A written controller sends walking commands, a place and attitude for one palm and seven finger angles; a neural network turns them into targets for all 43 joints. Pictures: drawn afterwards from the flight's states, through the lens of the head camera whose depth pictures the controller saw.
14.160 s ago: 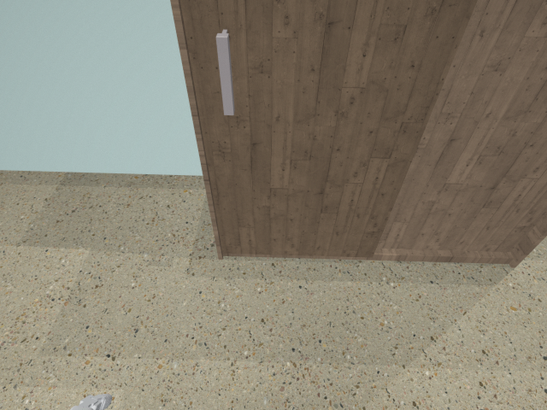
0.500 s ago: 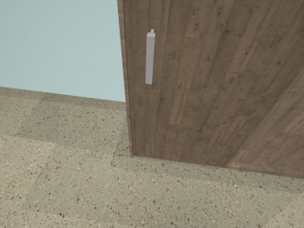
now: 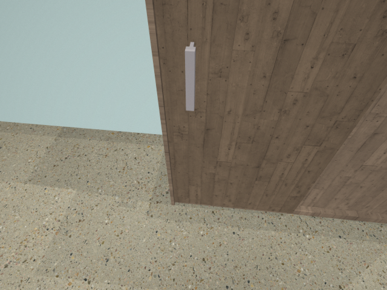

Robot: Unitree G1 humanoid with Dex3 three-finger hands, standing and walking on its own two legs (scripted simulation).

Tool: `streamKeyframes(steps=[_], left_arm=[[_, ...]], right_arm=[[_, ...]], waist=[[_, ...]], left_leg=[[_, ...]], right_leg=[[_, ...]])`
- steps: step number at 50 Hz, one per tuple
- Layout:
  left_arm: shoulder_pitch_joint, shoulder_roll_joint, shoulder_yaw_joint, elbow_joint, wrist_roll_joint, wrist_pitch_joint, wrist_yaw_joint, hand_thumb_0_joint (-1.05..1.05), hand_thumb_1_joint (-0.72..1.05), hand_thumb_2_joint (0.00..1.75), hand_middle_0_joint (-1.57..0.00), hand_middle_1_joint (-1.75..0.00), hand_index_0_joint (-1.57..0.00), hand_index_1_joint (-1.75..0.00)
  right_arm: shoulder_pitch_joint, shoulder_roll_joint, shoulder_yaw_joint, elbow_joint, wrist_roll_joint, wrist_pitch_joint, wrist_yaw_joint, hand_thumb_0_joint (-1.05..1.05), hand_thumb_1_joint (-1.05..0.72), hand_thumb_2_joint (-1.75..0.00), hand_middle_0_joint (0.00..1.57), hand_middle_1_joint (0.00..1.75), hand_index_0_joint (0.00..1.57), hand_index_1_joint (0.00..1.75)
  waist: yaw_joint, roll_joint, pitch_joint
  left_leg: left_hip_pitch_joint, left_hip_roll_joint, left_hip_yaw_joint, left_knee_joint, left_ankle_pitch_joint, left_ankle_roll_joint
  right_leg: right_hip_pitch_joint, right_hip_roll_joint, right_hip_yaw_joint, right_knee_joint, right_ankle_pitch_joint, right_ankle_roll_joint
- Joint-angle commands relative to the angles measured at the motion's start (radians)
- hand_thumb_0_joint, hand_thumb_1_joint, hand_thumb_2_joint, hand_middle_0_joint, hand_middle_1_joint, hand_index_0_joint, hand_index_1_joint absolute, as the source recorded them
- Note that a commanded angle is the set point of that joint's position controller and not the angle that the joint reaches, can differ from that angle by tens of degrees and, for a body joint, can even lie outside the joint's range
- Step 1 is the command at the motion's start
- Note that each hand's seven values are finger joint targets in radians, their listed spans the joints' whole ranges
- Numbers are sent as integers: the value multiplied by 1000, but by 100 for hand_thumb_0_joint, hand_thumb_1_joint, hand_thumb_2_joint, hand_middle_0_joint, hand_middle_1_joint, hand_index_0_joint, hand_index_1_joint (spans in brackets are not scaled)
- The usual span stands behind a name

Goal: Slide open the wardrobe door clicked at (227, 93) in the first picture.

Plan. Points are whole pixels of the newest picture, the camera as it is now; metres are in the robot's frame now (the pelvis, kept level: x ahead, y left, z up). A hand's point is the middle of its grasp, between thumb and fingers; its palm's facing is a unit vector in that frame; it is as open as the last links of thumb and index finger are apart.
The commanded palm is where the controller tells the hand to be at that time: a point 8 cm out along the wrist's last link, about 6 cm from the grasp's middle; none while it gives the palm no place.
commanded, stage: look again from close up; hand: left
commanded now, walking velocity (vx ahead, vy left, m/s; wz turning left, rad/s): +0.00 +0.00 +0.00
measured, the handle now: (191, 77) +0.66 +0.05 +0.10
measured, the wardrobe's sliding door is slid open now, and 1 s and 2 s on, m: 0.00 0.00 0.00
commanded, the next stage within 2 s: shuffle to correct the standing spot in 0.34 s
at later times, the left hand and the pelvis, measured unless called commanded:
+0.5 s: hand out of the picture -0.01 +0.14 -0.17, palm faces +0.04 -0.99 -0.16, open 7.4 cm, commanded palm none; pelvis +0.02 -0.01 +0.00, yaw +0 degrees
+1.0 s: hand out of the picture +0.12 +0.14 -0.19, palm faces +0.01 -0.98 -0.17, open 7.3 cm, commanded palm none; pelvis +0.12 -0.04 -0.01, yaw +0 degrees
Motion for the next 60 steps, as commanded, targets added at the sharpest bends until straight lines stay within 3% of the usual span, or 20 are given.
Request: streamKeyframes(steps=[1,23,27,30,35,37,39,40,41,43,45,48,51,53,54,55,56,57,58,60], left_arm=[[76,77,9,-14,-4,-17,4,0,90,90,-20,-30,-20,-30],[87,81,8,-6,-5,-21,5,0,90,90,-20,-30,-20,-30],[92,91,24,-17,5,-7,-5,0,90,90,-20,-30,-20,-30],[117,100,38,-23,6,-5,-11,0,90,90,-20,-30,-20,-30],[180,120,58,-17,3,-17,-11,0,90,90,-20,-30,-20,-30],[173,116,61,-20,5,-21,-10,0,90,90,-20,-30,-20,-30],[142,96,58,-26,5,-24,-14,0,90,90,-20,-30,-20,-30],[124,68,52,-36,4,-28,-18,0,90,90,-20,-30,-20,-30],[66,49,42,-60,6,-36,-19,0,90,90,-20,-30,-20,-30],[-54,90,55,-101,12,-38,-19,0,90,90,-20,-30,-20,-30],[-98,61,57,-120,9,-33,-34,0,90,90,-20,-30,-20,-30],[-133,31,56,-144,4,-23,-54,0,90,90,-20,-30,-20,-30],[-62,53,64,-114,-1,-17,-62,0,90,90,-20,-30,-20,-30],[141,111,78,-49,4,-27,-55,0,90,90,-20,-30,-20,-30],[236,178,92,-16,8,-37,-41,0,90,90,-20,-30,-20,-30],[292,277,113,-13,6,-38,-28,0,90,90,-20,-30,-20,-30],[259,285,108,-28,-10,-33,-24,0,90,90,-20,-30,-20,-30],[151,253,101,-55,-7,-23,-15,0,90,90,-20,-30,-20,-30],[60,220,91,-83,-2,-23,-10,0,90,90,-20,-30,-20,-30],[-64,152,63,-117,9,-27,-1,0,90,90,-20,-30,-20,-30]], right_arm=[[68,-71,-6,-23,0,-14,-8,0,-90,-90,20,30,20,30],[80,-70,-2,-11,-4,-12,-10,0,-90,-90,20,30,20,30],[89,-80,-14,-13,-12,2,-3,0,-90,-90,20,30,20,30],[80,-67,-18,-30,-17,3,1,0,-90,-90,20,30,20,30],[74,-39,-17,-56,-15,-15,5,0,-90,-90,20,30,20,30],[79,-32,-18,-59,-13,-22,6,0,-90,-90,20,30,20,30],[156,-43,-18,-30,-12,-36,4,0,-90,-90,20,30,20,30],[245,-90,-29,8,-17,-45,-5,0,-90,-90,20,30,20,30],[348,-142,-41,47,-24,-44,-18,0,-90,-90,20,30,20,30],[393,-128,-30,62,-28,-36,-28,0,-90,-90,20,30,20,30],[323,-133,-32,31,-30,-46,-29,0,-90,-90,20,30,20,30],[218,-145,-38,1,-32,-54,-26,0,-90,-90,20,30,20,30],[143,-168,-46,-12,-24,-47,-19,0,-90,-90,20,30,20,30],[138,-180,-55,-16,-13,-42,-8,0,-90,-90,20,30,20,30],[157,-144,-51,-20,-4,-42,5,0,-90,-90,20,30,20,30],[194,-68,-41,-49,8,-42,7,0,-90,-90,20,30,20,30],[141,-94,-44,-66,4,-27,7,0,-90,-90,20,30,20,30],[93,-82,-51,-83,3,-18,12,0,-90,-90,20,30,20,30],[33,-60,-48,-86,-7,-15,17,0,-90,-90,20,30,20,30],[93,-39,-36,-57,-12,6,13,0,-90,-90,20,30,20,30]], waist=[[3,-2,61],[1,-19,41],[6,-26,117],[15,-58,173],[20,-113,137],[7,-75,134],[-30,45,102],[-56,177,62],[-91,301,64],[-108,191,124],[-82,72,156],[-42,129,164],[16,182,122],[101,57,3],[137,-92,-74],[135,-396,-186],[130,-311,-177],[93,-169,-35],[71,-152,69],[-10,-132,91]], left_leg=[[-58,117,-104,-96,43,10],[-17,114,-79,-69,50,7],[-97,108,-82,-62,-239,21],[-172,82,-58,-1,-266,22],[-227,55,27,204,-148,13],[-190,64,32,192,-132,13],[-25,101,-8,57,-19,29],[141,210,-162,0,163,84],[302,356,-341,-45,451,177],[360,436,-360,-30,783,249],[263,412,-288,-56,670,220],[152,339,-172,-110,470,162],[-9,260,-49,-53,417,106],[-61,185,14,177,399,56],[-195,135,60,390,191,25],[-333,25,85,712,-366,0],[-377,60,-11,891,-432,10],[-404,105,-6,945,-370,16],[-398,132,-20,935,-297,9],[-252,154,-30,769,-243,-15]], right_leg=[[17,-98,111,-80,61,-25],[37,-94,114,-82,57,-34],[-35,-79,138,-88,-272,-51],[-56,-100,194,-119,-380,-73],[30,-185,298,-164,-335,-144],[21,-187,270,-116,-202,-156],[-60,-114,147,48,-54,-126],[-182,-29,37,253,8,-83],[-385,28,-67,455,-156,-41],[-572,-23,22,665,-352,-40],[-550,-65,30,655,-306,-35],[-443,-80,-2,496,-218,-27],[-134,-14,-103,279,-81,-28],[144,20,-119,132,64,-30],[330,-106,20,92,60,-65],[432,-392,434,-56,100,-171],[350,-423,521,-155,-19,-229],[181,-425,474,-197,-203,-243],[0,-401,425,-201,-138,-208],[-173,-350,211,-184,164,-163]])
